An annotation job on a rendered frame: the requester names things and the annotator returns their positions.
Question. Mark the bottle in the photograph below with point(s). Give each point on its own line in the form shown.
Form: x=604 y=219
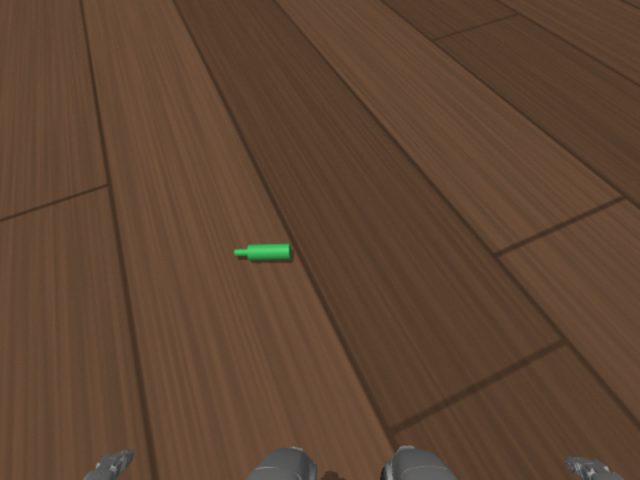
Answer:
x=265 y=251

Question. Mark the right robot hand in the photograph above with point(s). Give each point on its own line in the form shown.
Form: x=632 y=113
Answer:
x=590 y=469

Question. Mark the left robot hand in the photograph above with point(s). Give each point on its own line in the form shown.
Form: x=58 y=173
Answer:
x=110 y=466

